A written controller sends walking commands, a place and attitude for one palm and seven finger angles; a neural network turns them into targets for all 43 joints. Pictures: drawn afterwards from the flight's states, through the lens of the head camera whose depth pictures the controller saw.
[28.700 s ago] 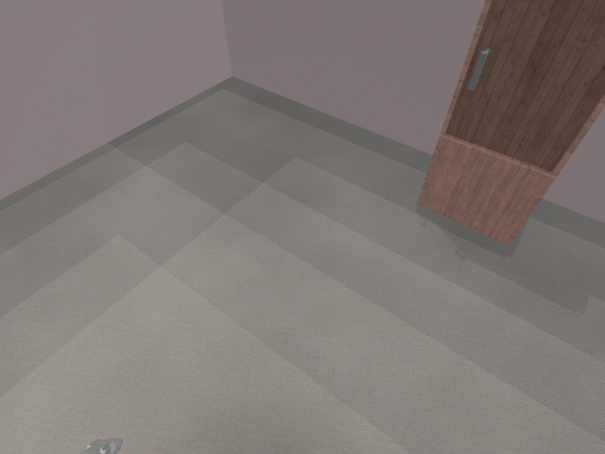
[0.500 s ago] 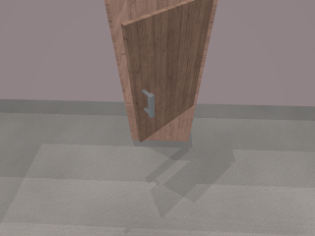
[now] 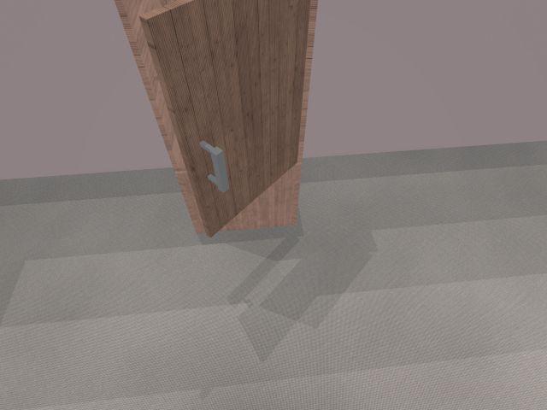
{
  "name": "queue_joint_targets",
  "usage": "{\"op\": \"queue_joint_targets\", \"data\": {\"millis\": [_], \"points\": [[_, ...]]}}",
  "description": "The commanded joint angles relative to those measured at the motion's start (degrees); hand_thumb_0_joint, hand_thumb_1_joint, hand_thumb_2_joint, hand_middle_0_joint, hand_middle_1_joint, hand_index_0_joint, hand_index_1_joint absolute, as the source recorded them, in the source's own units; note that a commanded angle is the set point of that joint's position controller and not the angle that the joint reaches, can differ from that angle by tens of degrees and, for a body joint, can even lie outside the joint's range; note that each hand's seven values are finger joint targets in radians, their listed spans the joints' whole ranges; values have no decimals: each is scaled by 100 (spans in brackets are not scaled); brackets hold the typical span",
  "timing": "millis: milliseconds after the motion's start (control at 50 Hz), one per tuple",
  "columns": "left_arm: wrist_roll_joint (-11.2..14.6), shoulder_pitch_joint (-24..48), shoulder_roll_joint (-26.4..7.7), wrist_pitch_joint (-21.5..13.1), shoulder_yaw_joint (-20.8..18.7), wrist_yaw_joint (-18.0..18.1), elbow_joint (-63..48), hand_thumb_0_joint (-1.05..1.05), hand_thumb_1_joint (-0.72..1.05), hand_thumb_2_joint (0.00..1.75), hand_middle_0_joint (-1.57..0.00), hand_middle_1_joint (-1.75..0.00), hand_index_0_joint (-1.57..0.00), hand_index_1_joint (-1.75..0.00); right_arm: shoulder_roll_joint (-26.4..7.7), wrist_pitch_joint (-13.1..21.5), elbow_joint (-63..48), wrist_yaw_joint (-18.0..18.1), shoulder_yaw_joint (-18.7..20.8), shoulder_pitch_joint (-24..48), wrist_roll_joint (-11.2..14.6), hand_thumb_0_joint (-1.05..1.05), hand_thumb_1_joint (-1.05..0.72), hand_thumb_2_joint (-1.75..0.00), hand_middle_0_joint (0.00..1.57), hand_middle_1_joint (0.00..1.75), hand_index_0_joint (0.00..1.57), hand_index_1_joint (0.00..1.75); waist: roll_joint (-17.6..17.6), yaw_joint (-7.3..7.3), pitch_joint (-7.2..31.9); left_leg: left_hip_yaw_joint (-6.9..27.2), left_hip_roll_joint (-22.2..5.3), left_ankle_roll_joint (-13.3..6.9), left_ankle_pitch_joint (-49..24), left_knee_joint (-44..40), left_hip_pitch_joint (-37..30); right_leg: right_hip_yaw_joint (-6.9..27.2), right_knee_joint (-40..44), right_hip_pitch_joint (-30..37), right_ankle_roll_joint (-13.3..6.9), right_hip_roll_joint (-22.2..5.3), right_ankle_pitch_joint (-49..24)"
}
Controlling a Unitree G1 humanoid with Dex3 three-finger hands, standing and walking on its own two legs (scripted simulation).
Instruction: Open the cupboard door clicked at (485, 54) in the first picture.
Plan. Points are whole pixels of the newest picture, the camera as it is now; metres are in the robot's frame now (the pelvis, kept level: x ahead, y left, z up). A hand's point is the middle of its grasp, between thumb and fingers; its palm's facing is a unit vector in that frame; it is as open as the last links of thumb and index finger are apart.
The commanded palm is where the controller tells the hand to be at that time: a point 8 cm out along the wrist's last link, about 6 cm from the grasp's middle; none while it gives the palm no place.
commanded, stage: walk to a spot facing it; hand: left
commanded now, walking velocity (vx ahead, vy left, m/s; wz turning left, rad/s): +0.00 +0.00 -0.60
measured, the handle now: (214, 166) +0.58 +0.18 -0.06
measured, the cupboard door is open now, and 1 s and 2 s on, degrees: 43 43 43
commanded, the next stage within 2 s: none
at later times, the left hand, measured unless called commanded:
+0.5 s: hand out of the picture +0.08 +0.17 -0.15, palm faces -0.16 -0.95 -0.26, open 7.4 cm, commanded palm none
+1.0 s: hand (230, 348) +0.23 +0.10 -0.15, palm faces -0.54 -0.78 -0.30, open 7.4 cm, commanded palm none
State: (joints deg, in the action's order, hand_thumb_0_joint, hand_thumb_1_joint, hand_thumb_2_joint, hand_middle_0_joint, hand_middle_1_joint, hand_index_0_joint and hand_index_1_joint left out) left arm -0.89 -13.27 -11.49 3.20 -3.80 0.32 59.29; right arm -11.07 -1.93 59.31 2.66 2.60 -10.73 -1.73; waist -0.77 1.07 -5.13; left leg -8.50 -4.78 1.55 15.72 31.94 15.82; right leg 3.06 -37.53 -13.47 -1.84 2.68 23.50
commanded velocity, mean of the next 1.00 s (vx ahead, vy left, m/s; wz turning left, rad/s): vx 0.00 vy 0.00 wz -0.60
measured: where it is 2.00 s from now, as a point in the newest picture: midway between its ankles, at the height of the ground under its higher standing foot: outside the picture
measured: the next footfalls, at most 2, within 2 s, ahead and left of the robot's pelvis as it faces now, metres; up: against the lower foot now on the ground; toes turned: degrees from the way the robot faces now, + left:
left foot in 0.62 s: +0.10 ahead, +0.12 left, +0.00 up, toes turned -22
right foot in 0.96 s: -0.01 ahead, -0.14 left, +0.00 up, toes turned -36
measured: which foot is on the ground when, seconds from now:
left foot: down 0.00-0.10, up 0.12-0.60, down 0.62-0.94, up 0.96-1.00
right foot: down 0.00-0.60, up 0.62-0.94, down 0.96-1.00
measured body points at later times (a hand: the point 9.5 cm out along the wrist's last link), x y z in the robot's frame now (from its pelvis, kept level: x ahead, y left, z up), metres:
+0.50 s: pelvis +0.00 -0.02 +0.01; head +0.06 -0.04 +0.46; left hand +0.09 +0.22 -0.13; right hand +0.09 -0.28 -0.13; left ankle +0.03 +0.14 -0.68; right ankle -0.04 -0.09 -0.73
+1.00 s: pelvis +0.01 -0.02 -0.01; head +0.05 -0.07 +0.44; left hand +0.26 +0.14 -0.13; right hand -0.13 -0.26 -0.16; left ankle +0.05 +0.14 -0.70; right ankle -0.04 -0.12 -0.73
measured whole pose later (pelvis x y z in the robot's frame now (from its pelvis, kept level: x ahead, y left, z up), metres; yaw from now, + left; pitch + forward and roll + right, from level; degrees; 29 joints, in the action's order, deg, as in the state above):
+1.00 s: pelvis +0.01 -0.02 -0.01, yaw -34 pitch +1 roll +0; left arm -1.1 -6.5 -15.2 1.2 -4.2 -1.1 50.2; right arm -16.2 -3.1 53.2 1.6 3.0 -14.9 -1.2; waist 2.3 -1.0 -7.1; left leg -4.1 -7.6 3.9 29.8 51.1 20.0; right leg -2.0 -37.5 -20.0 -1.5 -0.2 17.5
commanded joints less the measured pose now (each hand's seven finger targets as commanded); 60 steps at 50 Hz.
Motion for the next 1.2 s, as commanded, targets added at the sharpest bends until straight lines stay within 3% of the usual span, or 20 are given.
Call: {"op": "queue_joint_targets", "data": {"millis": [0, 40, 60, 80, 120, 200, 440, 540, 560, 580, 600, 620, 700, 800, 880, 900, 920, 940, 1040, 1180], "points": [[-22, -30, -514, -31, -180, -86, -617, 0, 90, 90, -20, -30, -20, -30, -1179, 139, -424, 63, 289, -201, -43, 0, -90, -90, 20, 30, 20, 30, 1272, -43, 547, 1449, -1912, -1108, -1120, -1311, -318, -206, -1204, -578, 28, -411, 861], [-34, -620, -547, -79, -233, -117, -471, 0, 90, 90, -20, -30, -20, -30, -1162, 114, -592, 47, 283, 206, -20, 0, -90, -90, 20, 30, 20, 30, 724, 325, 718, 717, -1434, -671, -1055, -360, 154, -357, 154, 323, 59, -407, -277], [-85, -884, -890, -133, -300, -83, -403, 0, 90, 90, -20, -30, -20, -30, -963, 61, -696, 31, 276, 302, 43, 0, -90, -90, 20, 30, 20, 30, -557, 439, 621, 192, -685, -255, -53, 818, 710, 465, 1454, 623, -59, -809, -1288], [-141, -840, -1514, -187, -403, 12, -462, 0, 90, 90, -20, -30, -20, -30, -558, 45, -933, -33, 214, 343, 80, 0, -90, -90, 20, 30, 20, 30, -2176, 411, 402, -101, 257, 130, 1818, 2328, 1841, 2472, 2197, 773, -565, -2178, -2374], [-65, -435, -1275, -176, -362, 95, -587, 0, 90, 90, -20, -30, -20, -30, -685, -33, -869, -40, 279, 547, 75, 0, -90, -90, 20, 30, 20, 30, -1056, 211, 108, 983, 133, 47, 1443, 3470, 1941, 2461, 2010, 248, -1034, -1933, -2374], [-30, -345, -994, -279, -296, 169, -693, 0, 90, 90, -20, -30, -20, -30, -534, 0, -796, -47, 220, 349, 77, 0, -90, -90, 20, 30, 20, 30, -421, 59, 737, 1026, 122, 179, 795, 3292, 1827, 1775, 1437, 1047, -930, -1508, -4052], [-76, -596, -1140, -236, -393, 140, -839, 0, 90, 90, -20, -30, -20, -30, -496, 66, -1271, -11, 191, 894, 160, 0, -90, -90, 20, 30, 20, 30, -668, 195, 717, 1089, 437, 155, 868, 1887, 1394, 2433, 1324, 1044, -1006, -1253, -4436], [-35, -84, -1127, -203, -385, 113, -1023, 0, 90, 90, -20, -30, -20, -30, -585, 166, -1158, 20, 198, 107, 191, 0, -90, -90, 20, 30, 20, 30, -457, -234, 954, 1134, 464, 57, -122, -350, -456, 2305, 833, 4, -511, -808, -3780], [3, -49, -940, -195, -345, 97, -1104, 0, 90, 90, -20, -30, -20, -30, -877, 228, -1097, 45, 227, -212, 147, 0, -90, -90, 20, 30, 20, 30, 121, -350, 1084, 1745, -240, -167, -493, -1096, -1458, 1862, 383, -920, -216, -309, -2495], [46, -261, -655, -206, -270, 15, -1187, 0, 90, 90, -20, -30, -20, -30, -1447, 262, -1155, 43, 338, -337, 72, 0, -90, -90, 20, 30, 20, 30, 1754, -282, 1227, 3281, -1840, -793, -1385, -1395, -2065, 852, -818, -1896, 149, 374, 532], [-16, -147, -775, -236, -270, -34, -1316, 0, 90, 90, -20, -30, -20, -30, -1571, 217, -1259, 66, 309, -426, 21, 0, -90, -90, 20, 30, 20, 30, 1465, -269, 917, 3667, -2571, -1403, -1710, -1483, -1351, 184, -2006, -2027, 359, 119, 1424], [-104, 62, -844, -230, -289, -75, -1279, 0, 90, 90, -20, -30, -20, -30, -1400, 241, -1242, 63, 253, -428, -44, 0, -90, -90, 20, 30, 20, 30, 826, -298, 666, 3447, -2285, -1432, -1975, -1487, -902, 149, -2724, -2049, 420, 2, 1208], [-41, 154, -648, -140, -231, -211, -1227, 0, 90, 90, -20, -30, -20, -30, -1074, 255, -1301, 57, 145, -124, -43, 0, -90, -90, 20, 30, 20, 30, 1192, -55, 682, 1356, -1234, -921, -3601, -908, -985, -272, -2817, -1994, 520, -318, 433], [-22, 623, -543, -132, -132, -285, -1337, 0, 90, 90, -20, -30, -20, -30, -1281, 226, -1086, -1, 229, -588, -33, 0, -90, -90, 20, 30, 20, 30, 1402, -307, 751, 771, -1234, -767, -3515, -739, -960, -799, -1067, -1135, 403, -247, 153], [-19, 183, -762, -176, -166, -271, -1180, 0, 90, 90, -20, -30, -20, -30, -1399, 173, -1107, -59, 274, -430, 11, 0, -90, -90, 20, 30, 20, 30, 1150, 5, 850, 528, -1217, -403, -2590, 9, -391, -867, 662, 300, 183, -191, -934], [-39, -228, -1096, -213, -234, -225, -1050, 0, 90, 90, -20, -30, -20, -30, -1270, 162, -1162, -90, 261, -379, 57, 0, -90, -90, 20, 30, 20, 30, 429, 222, 1009, 203, -943, -101, -1587, 800, 349, -341, 1222, 1295, -13, -630, -1999], [-98, -547, -1840, -265, -387, -113, -959, 0, 90, 90, -20, -30, -20, -30, -722, 151, -1409, -124, 134, -267, 114, 0, -90, -90, 20, 30, 20, 30, -1766, 373, 1097, -299, 11, 271, 1675, 2365, 1847, 1982, 1682, 2053, -685, -2329, -3807], [2, -774, -1973, -242, -368, -43, -911, 0, 90, 90, -20, -30, -20, -30, -969, 84, -1449, -60, 131, -107, 118, 0, -90, -90, 20, 30, 20, 30, -1508, 572, 1124, 589, -4, 198, 2292, 3158, 1842, 2127, 1656, 1556, -1186, -2669, -4110], [-59, 433, -1307, -171, -252, 74, -1252, 0, 90, 90, -20, -30, -20, -30, -761, 2, -1103, -100, 152, -213, 98, 0, -90, -90, 20, 30, 20, 30, -796, -68, 671, 762, -36, 250, 1021, 3014, 1275, 1288, 1623, 141, -924, -1570, -2681], [-69, 543, -1298, -157, -296, -20, -1241, 0, 90, 90, -20, -30, -20, -30, -634, 128, -1060, -127, 128, -718, 81, 0, -90, -90, 20, 30, 20, 30, -805, -214, 703, 512, 333, 152, 774, 588, -17, 1757, 1841, -490, -768, -1173, 163]]}}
